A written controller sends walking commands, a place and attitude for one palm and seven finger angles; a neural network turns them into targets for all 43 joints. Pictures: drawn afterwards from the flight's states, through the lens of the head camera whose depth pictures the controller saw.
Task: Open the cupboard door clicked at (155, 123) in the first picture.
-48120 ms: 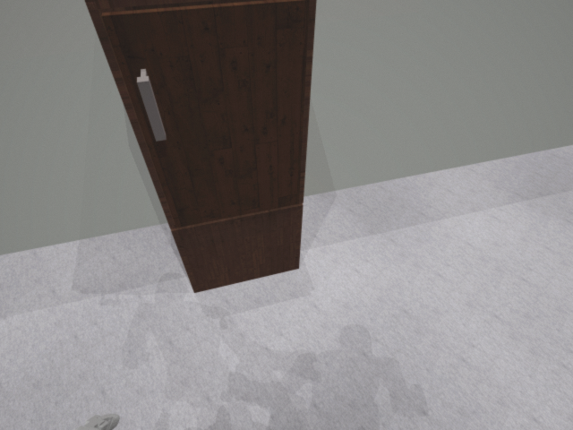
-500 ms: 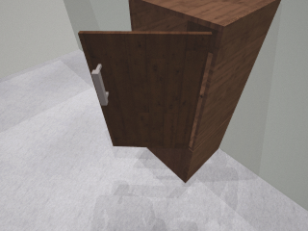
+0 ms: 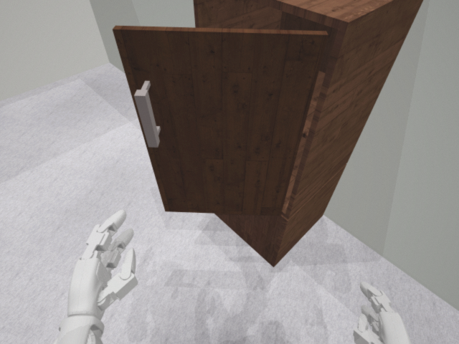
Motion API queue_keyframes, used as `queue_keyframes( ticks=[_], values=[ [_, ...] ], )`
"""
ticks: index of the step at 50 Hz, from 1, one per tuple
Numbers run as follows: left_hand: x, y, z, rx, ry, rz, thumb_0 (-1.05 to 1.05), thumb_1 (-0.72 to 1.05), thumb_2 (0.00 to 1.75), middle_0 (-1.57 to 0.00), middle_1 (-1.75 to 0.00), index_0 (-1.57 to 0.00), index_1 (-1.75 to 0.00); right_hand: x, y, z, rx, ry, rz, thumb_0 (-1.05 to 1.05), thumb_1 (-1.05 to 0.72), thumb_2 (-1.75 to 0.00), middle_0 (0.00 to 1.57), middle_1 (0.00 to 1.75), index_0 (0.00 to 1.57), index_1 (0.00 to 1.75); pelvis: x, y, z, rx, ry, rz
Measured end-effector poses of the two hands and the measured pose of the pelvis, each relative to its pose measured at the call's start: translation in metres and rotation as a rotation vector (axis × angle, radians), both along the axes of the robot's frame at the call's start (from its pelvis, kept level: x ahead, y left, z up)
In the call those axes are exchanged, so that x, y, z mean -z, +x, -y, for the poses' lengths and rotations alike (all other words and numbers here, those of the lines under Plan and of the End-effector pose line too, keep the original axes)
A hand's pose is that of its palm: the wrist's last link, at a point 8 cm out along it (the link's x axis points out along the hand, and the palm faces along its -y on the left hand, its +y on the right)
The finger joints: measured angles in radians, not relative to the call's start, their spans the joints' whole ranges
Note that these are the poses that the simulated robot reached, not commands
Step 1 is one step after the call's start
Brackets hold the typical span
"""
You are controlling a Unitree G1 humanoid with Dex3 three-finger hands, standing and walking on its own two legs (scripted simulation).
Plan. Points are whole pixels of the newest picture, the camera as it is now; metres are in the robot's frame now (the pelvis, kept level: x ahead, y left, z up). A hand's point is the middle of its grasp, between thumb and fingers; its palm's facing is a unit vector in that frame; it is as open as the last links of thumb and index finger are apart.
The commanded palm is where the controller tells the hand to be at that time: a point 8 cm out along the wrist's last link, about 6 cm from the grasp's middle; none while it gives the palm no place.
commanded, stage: raise the hand with hooked fingers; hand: left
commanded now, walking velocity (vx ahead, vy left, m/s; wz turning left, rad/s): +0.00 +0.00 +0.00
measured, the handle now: (150, 114) +0.56 +0.20 +0.11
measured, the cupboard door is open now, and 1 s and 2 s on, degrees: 44 44 44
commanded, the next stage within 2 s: move the hooked fingers beside the handle in 1.82 s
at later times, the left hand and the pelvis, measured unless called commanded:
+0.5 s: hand (117, 287) +0.21 +0.19 +0.03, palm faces -0.09 -1.00 -0.04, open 10.7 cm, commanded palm +0.17 +0.26 +0.04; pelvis -0.01 -0.01 -0.03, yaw +1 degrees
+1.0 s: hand (59, 246) +0.24 +0.26 +0.10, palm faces +0.07 -1.00 -0.06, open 13.5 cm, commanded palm +0.22 +0.31 +0.09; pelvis -0.01 +0.00 +0.00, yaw +1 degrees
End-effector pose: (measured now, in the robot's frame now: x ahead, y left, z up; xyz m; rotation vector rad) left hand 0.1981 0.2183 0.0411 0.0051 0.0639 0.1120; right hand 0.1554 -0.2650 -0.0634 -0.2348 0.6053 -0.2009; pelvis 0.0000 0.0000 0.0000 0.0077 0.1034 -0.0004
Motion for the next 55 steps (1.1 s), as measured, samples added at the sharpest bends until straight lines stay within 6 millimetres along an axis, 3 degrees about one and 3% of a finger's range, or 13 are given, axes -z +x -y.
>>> queue_keyframes(
  ticks=[4,8,12,14,17,21,25,31,36,40,49,55],
  values=[
    [0.031,-0.021,0.011,0.141,-0.027,0.025,0.01,0.70,0.80,-0.22,-0.45,-0.22,-0.45,-0.021,0.045,0.001,-0.080,-0.039,0.123,0.02,-0.91,-0.90,0.20,0.29,0.20,0.30,0.018,-0.002,0.008,0.007,-0.001,-0.044],
    [0.060,-0.062,-0.004,0.090,-0.018,-0.112,0.01,0.60,0.76,-0.23,-0.51,-0.23,-0.51,-0.023,0.074,-0.007,-0.149,-0.059,0.163,0.01,-0.90,-0.90,0.20,0.30,0.20,0.30,0.031,-0.002,0.013,-0.007,-0.014,-0.070],
    [0.040,-0.083,-0.029,-0.055,0.043,-0.048,0.01,0.50,0.72,-0.24,-0.57,-0.24,-0.57,-0.005,0.083,-0.027,-0.207,-0.035,0.138,0.01,-0.90,-0.90,0.20,0.29,0.20,0.30,0.039,-0.003,0.015,-0.037,-0.039,-0.082],
    [0.022,-0.079,-0.033,-0.071,0.079,0.056,0.01,0.45,0.70,-0.24,-0.60,-0.24,-0.60,0.010,0.078,-0.038,-0.231,-0.009,0.107,0.01,-0.90,-0.90,0.20,0.30,0.20,0.30,0.042,-0.005,0.016,-0.051,-0.050,-0.087],
    [0.005,-0.055,-0.028,0.020,0.106,0.163,0.01,0.38,0.67,-0.24,-0.64,-0.24,-0.64,0.034,0.062,-0.051,-0.243,0.041,0.046,0.01,-0.90,-0.90,0.20,0.30,0.20,0.30,0.045,-0.011,0.016,-0.062,-0.062,-0.091],
    [0.008,-0.017,-0.017,0.208,0.087,0.064,0.01,0.29,0.63,-0.24,-0.70,-0.24,-0.70,0.053,0.025,-0.055,-0.172,0.109,-0.052,0.02,-0.90,-0.90,0.20,0.30,0.20,0.30,0.040,-0.015,0.016,-0.045,-0.054,-0.093],
    [0.010,-0.004,-0.025,0.201,0.030,-0.075,0.01,0.19,0.59,-0.26,-0.76,-0.26,-0.76,0.050,-0.012,-0.042,-0.052,0.125,-0.119,0.02,-0.90,-0.90,0.21,0.30,0.21,0.30,0.028,-0.011,0.015,-0.018,-0.034,-0.080],
    [-0.018,-0.011,-0.060,0.012,0.066,0.028,0.00,0.06,0.53,-0.27,-0.85,-0.27,-0.85,0.038,-0.041,-0.011,0.013,0.043,-0.164,0.02,-0.90,-0.90,0.20,0.30,0.20,0.30,0.018,-0.006,0.012,-0.012,-0.030,-0.059],
    [-0.017,-0.009,-0.063,0.069,0.073,0.041,0.00,-0.06,0.48,-0.27,-0.92,-0.27,-0.93,0.028,-0.038,0.004,-0.002,-0.024,-0.146,0.02,-0.90,-0.90,0.20,0.30,0.20,0.30,0.016,-0.010,0.007,-0.024,-0.039,-0.046],
    [-0.016,0.001,-0.059,0.147,0.056,0.017,0.00,-0.16,0.44,-0.28,-0.98,-0.28,-0.99,0.014,-0.025,0.003,-0.002,-0.043,-0.078,0.02,-0.90,-0.90,0.20,0.30,0.20,0.30,0.011,-0.010,0.003,-0.020,-0.040,-0.026],
    [-0.058,0.019,-0.094,0.045,0.069,0.123,-0.01,-0.36,0.35,-0.30,-1.12,-0.30,-1.12,-0.007,0.006,-0.031,-0.076,0.007,0.035,0.02,-0.90,-0.90,0.20,0.30,0.20,0.30,0.002,-0.007,-0.003,-0.024,-0.041,0.021],
    [-0.058,0.028,-0.103,0.082,0.050,0.028,-0.01,-0.45,0.32,-0.30,-1.17,-0.30,-1.17,-0.006,0.013,-0.050,-0.113,0.037,0.029,0.02,-0.90,-0.90,0.20,0.30,0.20,0.30,-0.003,-0.007,-0.008,-0.028,-0.041,0.036]
  ],
)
